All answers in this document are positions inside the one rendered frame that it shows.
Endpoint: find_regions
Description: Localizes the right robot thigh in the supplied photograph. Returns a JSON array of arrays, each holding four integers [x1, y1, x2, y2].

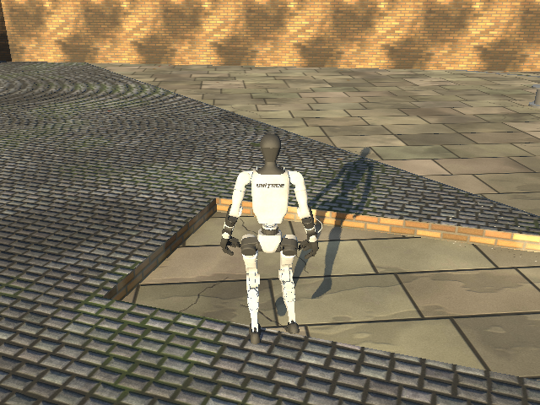
[[278, 235, 298, 283]]

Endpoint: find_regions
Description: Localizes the robot right forearm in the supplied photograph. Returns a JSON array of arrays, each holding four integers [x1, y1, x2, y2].
[[302, 205, 318, 242]]

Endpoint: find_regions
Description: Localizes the humanoid robot torso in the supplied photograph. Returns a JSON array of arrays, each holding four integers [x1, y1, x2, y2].
[[251, 166, 290, 253]]

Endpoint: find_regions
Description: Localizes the right robot upper arm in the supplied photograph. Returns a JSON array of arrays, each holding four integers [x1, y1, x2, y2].
[[288, 170, 310, 219]]

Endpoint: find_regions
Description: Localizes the right robot hand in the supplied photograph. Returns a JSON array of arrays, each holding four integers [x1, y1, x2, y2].
[[298, 238, 319, 259]]

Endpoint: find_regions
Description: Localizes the left robot hand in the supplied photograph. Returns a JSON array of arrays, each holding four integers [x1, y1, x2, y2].
[[220, 236, 240, 256]]

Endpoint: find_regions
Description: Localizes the robot left forearm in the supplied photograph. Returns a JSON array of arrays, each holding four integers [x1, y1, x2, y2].
[[222, 204, 238, 239]]

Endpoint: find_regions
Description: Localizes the left robot upper arm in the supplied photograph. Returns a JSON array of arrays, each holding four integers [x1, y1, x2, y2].
[[229, 170, 253, 218]]

